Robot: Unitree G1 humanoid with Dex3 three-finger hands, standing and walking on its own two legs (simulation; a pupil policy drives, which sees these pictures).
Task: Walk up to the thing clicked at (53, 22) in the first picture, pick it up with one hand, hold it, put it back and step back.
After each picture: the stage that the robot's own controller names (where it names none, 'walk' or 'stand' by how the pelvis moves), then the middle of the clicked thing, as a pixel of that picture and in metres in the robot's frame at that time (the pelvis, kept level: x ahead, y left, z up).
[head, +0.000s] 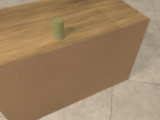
stand; (58, 29) +0.78 +0.15 -0.03
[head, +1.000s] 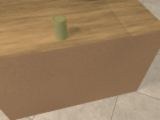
rise first; (60, 28) +0.72 +0.17 -0.01
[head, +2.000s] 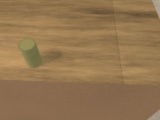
rise first; (31, 53) +0.48 +0.27 -0.02
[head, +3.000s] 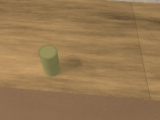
stand; (50, 61) +0.44 +0.14 +0.00
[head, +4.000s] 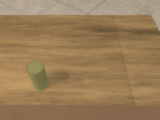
stand; (38, 76) +0.42 +0.20 -0.03
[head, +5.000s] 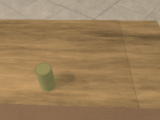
stand; (45, 77) +0.43 +0.18 -0.04
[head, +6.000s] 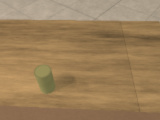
stand; (45, 79) +0.42 +0.18 -0.04
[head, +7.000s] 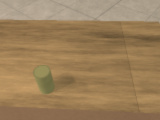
stand; (44, 80) +0.42 +0.18 -0.04
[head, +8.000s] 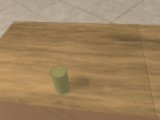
rise first; (60, 80) +0.42 +0.14 -0.03
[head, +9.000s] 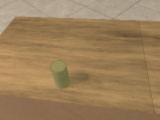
go down; (60, 74) +0.44 +0.15 -0.03
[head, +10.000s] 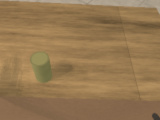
go down; (42, 67) +0.44 +0.14 -0.02
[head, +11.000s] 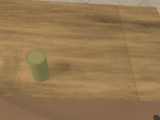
go down; (38, 66) +0.44 +0.15 -0.01
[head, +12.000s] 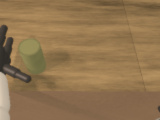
close in; (33, 57) +0.44 +0.15 +0.03
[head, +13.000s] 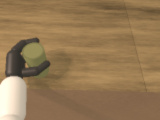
lift; (36, 61) +0.43 +0.15 +0.03
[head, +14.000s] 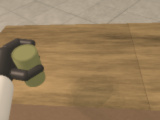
lift; (30, 66) +0.34 +0.17 +0.17
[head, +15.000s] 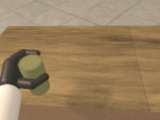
hold; (35, 75) +0.33 +0.16 +0.14
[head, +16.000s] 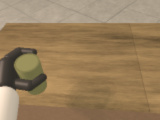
hold; (32, 75) +0.32 +0.17 +0.14
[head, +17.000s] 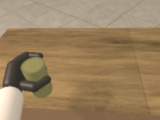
crouch; (38, 78) +0.33 +0.16 +0.13
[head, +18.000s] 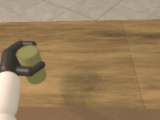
crouch; (32, 65) +0.39 +0.17 +0.11
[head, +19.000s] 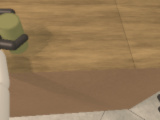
lower; (13, 34) +0.50 +0.16 +0.06
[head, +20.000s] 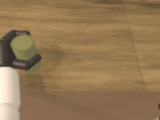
lower; (27, 54) +0.44 +0.16 +0.04
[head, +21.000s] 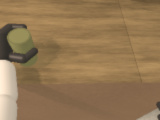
lower; (24, 48) +0.46 +0.16 +0.05
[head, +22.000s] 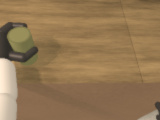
lower; (24, 47) +0.47 +0.16 +0.05
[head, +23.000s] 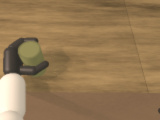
open; (33, 60) +0.43 +0.15 +0.04
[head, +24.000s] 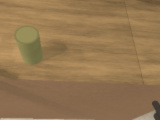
rise; (30, 46) +0.45 +0.15 +0.05
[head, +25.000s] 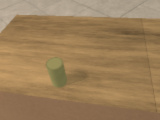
sink last; (57, 72) +0.43 +0.16 +0.01
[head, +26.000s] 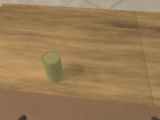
stand; (53, 67) +0.44 +0.14 +0.01
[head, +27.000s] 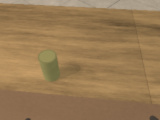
stand; (49, 66) +0.44 +0.15 +0.02
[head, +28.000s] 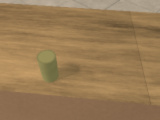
stand; (48, 66) +0.43 +0.15 +0.02
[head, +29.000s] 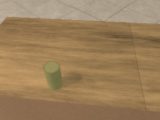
stand; (53, 75) +0.44 +0.15 -0.03
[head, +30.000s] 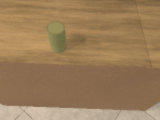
walk; (57, 38) +0.53 +0.11 -0.01
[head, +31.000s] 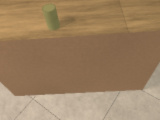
walk; (51, 17) +0.73 +0.19 -0.02
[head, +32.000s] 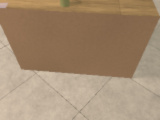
stand; out of the picture +1.05 +0.13 -0.02
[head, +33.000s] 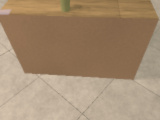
stand; (65, 2) +1.06 +0.14 -0.03
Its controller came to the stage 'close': yes
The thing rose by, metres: 0.18
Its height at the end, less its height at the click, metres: +0.00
